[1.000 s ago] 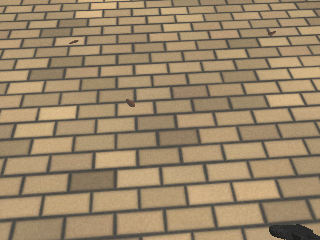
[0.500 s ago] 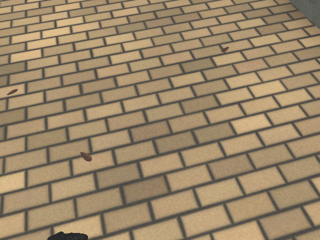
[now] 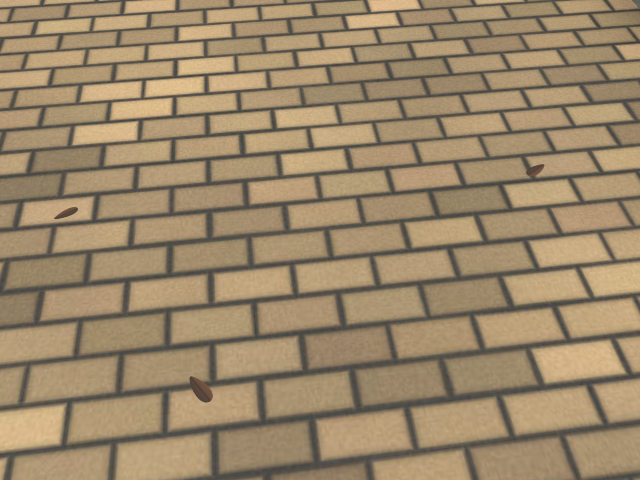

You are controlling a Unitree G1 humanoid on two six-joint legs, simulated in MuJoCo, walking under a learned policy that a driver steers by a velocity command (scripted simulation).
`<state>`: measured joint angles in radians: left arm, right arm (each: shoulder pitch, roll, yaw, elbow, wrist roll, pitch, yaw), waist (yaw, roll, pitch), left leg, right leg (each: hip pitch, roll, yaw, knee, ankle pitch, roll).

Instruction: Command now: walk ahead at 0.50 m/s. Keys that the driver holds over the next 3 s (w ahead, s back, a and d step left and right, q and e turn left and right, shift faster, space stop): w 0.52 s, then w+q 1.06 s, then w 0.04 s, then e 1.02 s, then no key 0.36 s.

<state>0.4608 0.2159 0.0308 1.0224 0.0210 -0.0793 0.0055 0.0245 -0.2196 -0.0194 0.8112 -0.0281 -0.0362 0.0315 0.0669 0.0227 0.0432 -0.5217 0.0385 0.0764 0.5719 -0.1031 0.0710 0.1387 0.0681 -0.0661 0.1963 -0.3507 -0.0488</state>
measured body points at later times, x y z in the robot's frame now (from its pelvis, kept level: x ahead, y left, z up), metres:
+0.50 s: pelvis +0.26 +0.02 +0.01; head +0.29 +0.01 +0.46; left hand +0.44 +0.24 -0.11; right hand +0.19 -0.22 -0.14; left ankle +0.15 +0.09 -0.73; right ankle +0.43 -0.10 -0.70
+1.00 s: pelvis +0.53 -0.01 +0.01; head +0.56 -0.01 +0.46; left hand +0.45 +0.22 -0.13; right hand +0.71 -0.21 -0.12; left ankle +0.66 +0.14 -0.68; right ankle +0.45 -0.09 -0.73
